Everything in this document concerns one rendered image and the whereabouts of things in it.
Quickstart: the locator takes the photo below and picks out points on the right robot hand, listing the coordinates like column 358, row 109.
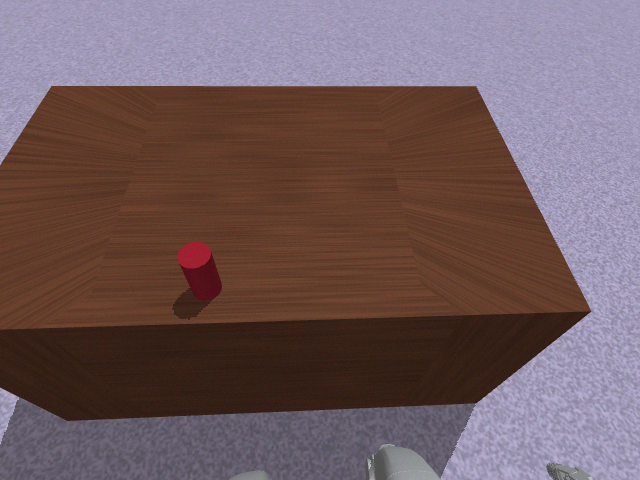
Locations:
column 562, row 472

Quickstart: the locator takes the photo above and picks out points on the can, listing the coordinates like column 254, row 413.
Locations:
column 199, row 268

